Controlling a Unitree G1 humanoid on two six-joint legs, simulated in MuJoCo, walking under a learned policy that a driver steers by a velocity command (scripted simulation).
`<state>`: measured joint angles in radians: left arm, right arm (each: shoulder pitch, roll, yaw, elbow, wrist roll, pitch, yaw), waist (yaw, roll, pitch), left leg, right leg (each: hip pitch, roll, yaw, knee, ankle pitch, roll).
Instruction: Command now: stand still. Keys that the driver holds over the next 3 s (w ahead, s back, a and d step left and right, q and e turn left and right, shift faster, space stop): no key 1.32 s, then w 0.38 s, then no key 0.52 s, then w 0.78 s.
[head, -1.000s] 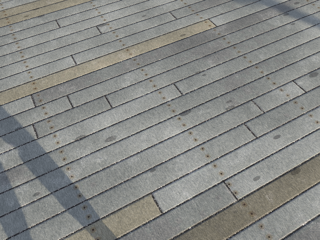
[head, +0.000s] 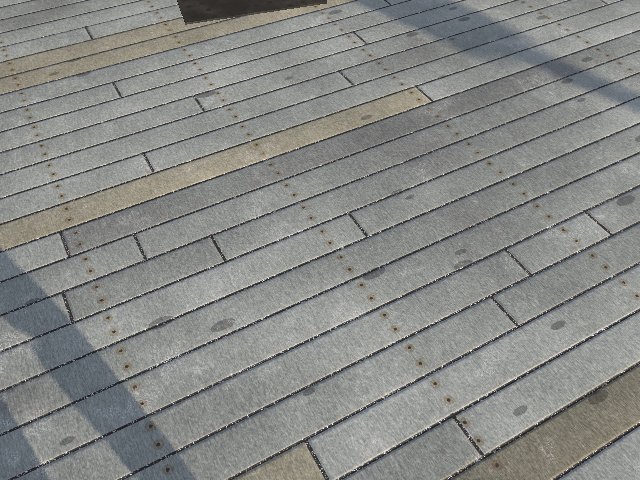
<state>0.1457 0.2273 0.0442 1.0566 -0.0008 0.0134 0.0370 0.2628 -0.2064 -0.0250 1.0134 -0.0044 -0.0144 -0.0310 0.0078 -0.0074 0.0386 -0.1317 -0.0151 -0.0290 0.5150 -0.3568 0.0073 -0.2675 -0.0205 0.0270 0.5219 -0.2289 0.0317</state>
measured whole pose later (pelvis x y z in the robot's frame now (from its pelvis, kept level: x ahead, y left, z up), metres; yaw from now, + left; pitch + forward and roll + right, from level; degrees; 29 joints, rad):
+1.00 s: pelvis +0.00 +0.00 +0.00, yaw -1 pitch -1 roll +0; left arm 0.22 0.19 0.02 1.12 0.00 0.01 0.05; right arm 0.35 -0.16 0.00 1.09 0.00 -0.02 -0.04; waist 0.00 -0.01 0.04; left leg -0.14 -0.01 -0.01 0.49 -0.34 0.00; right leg -0.28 -0.02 0.04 0.51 -0.21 0.03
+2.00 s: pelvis +0.21 -0.02 -0.01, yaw -1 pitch +1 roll -1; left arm 0.44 0.20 0.02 1.09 0.00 -0.06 0.02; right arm 0.02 -0.21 -0.04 0.87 0.00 -0.09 0.02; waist 0.05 0.02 0.04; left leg -0.48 0.01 0.03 0.52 -0.01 0.06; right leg 0.04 0.03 -0.05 0.40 -0.44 -0.01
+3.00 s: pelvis +0.51 +0.06 +0.01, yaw +0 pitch +2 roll +1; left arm 0.17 0.25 0.09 0.93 -0.02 -0.10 0.02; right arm 0.34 -0.21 -0.05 1.04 0.00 -0.09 0.01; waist -0.04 -0.04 -0.02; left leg -0.09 -0.05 0.07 0.26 -0.21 0.06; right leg -0.69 -0.13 0.00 0.99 -0.13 -0.03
